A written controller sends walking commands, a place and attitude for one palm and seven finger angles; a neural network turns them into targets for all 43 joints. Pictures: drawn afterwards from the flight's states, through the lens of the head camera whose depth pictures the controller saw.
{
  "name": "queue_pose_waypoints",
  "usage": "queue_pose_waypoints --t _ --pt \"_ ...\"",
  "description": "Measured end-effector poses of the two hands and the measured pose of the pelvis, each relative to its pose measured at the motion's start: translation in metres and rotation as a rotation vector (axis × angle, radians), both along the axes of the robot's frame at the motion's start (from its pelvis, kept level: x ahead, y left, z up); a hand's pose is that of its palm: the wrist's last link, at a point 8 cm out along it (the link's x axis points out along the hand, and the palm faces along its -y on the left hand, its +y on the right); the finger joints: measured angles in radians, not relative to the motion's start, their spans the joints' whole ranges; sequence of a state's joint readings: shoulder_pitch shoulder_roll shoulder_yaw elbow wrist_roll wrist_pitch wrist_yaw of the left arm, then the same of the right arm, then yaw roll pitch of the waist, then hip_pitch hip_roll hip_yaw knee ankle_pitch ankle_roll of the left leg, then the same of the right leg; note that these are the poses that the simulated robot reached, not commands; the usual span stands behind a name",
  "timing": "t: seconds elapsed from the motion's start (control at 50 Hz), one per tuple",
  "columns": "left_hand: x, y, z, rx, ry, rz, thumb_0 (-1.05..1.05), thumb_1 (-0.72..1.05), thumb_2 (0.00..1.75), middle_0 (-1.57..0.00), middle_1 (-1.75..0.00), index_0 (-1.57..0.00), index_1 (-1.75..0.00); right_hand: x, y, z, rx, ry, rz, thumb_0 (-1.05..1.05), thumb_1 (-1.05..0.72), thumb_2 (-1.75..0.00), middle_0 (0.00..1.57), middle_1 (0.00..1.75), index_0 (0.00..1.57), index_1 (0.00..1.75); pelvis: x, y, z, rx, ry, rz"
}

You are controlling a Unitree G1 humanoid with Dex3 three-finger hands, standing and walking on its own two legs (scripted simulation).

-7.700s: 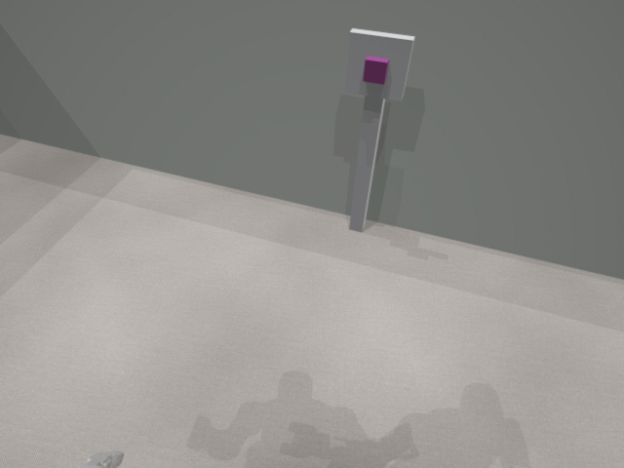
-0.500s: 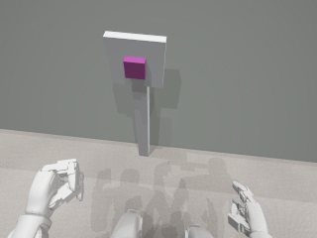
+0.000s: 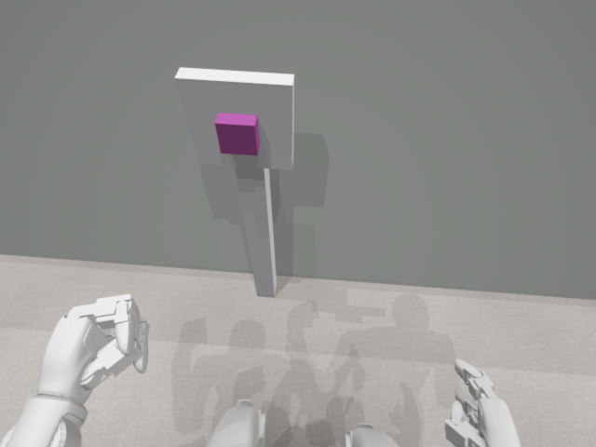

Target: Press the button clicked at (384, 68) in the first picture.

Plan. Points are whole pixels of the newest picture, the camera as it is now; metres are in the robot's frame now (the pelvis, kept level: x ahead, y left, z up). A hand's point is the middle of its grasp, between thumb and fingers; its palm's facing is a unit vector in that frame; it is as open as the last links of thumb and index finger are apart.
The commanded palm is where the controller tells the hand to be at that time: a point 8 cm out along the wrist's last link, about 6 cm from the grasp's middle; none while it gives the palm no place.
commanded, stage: raise the hand and make a fist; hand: left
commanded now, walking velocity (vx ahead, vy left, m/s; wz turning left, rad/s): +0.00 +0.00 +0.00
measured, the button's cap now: (238, 133) +0.58 +0.14 +0.06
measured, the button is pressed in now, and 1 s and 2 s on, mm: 0 0 0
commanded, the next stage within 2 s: aim a knuckle at the button in 0.14 s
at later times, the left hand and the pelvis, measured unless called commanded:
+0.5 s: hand (165, 313) +0.27 +0.18 +0.05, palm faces -0.06 -1.00 -0.03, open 3.1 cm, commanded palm +0.26 +0.24 +0.05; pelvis -0.01 +0.00 -0.01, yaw +0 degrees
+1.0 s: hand (211, 240) +0.38 +0.15 +0.04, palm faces -0.04 -1.00 -0.02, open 3.1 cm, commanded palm +0.37 +0.20 +0.04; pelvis +0.00 +0.00 -0.01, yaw -1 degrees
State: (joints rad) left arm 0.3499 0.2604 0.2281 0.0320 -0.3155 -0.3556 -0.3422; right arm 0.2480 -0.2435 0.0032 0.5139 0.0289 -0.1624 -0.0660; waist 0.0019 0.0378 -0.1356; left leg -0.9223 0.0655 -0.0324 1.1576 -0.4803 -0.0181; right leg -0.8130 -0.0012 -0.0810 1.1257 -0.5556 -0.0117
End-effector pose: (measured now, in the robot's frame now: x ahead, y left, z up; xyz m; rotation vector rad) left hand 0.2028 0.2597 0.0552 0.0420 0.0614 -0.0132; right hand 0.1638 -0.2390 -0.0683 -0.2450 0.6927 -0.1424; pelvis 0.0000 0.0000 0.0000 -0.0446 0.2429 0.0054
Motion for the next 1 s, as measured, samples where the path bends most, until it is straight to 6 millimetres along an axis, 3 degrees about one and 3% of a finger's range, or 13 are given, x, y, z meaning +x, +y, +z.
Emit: queue_pose_waypoints --t 0.34,0.6,0.78,1.0 --pt "0.001 -0.003 0.0 0.003 -0.026 -0.004 0.02 0.9 0.9 -1.3 -1.5 -1.3 -1.5 0.007 0.011 -0.005 0.017 -0.017 0.041 0.01 -0.91 -0.89 0.2 0.3 0.2 0.3 -0.004 0.0 -0.004 -0.003 0.004 0.008" --pt "0.073 -0.029 -0.008 -0.02 -0.041 -0.046 0.02 0.9 0.9 -1.3 -1.5 -1.3 -1.5 -0.015 0.007 -0.016 0.008 0.056 0.02 0.01 -0.91 -0.89 0.21 0.3 0.2 0.3 -0.007 0.001 -0.007 0.002 0.027 -0.005" --pt "0.107 -0.031 -0.01 -0.011 -0.051 -0.015 0.02 0.9 0.9 -1.3 -1.5 -1.29 -1.5 -0.038 -0.004 -0.023 0.001 0.161 -0.023 0.01 -0.91 -0.89 0.21 0.3 0.2 0.3 -0.003 0.002 -0.004 0.01 0.043 -0.014" --pt "0.16 -0.051 -0.016 -0.021 -0.062 -0.025 0.02 0.9 0.9 -1.3 -1.5 -1.3 -1.5 -0.055 -0.011 -0.037 -0.004 0.26 -0.064 0.01 -0.91 -0.89 0.2 0.3 0.2 0.3 -0.002 0.003 -0.008 0.014 0.075 -0.021"
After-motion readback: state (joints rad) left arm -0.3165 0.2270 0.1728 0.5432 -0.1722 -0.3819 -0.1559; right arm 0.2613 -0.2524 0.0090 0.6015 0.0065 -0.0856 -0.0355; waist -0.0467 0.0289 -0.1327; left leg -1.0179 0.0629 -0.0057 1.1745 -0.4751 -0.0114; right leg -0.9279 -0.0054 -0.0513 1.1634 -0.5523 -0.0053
